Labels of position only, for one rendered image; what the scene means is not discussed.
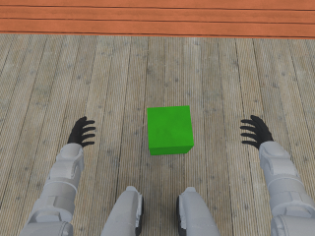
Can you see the right robot hand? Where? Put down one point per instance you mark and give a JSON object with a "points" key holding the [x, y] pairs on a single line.
{"points": [[260, 129]]}

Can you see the robot right thigh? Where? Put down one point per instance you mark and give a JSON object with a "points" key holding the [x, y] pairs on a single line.
{"points": [[199, 220]]}

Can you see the robot left forearm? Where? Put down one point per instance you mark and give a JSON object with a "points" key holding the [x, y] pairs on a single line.
{"points": [[56, 202]]}

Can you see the robot left upper arm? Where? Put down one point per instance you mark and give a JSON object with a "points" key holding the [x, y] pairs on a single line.
{"points": [[50, 228]]}

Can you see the left robot hand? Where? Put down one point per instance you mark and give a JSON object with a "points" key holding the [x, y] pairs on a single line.
{"points": [[76, 136]]}

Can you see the robot right forearm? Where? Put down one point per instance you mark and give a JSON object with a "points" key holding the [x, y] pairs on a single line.
{"points": [[286, 189]]}

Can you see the carton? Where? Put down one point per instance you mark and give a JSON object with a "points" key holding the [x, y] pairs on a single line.
{"points": [[169, 130]]}

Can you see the right robot shin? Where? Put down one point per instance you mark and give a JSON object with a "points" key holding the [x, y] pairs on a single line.
{"points": [[183, 219]]}

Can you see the robot right upper arm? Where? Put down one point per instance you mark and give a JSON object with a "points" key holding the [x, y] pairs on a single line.
{"points": [[290, 225]]}

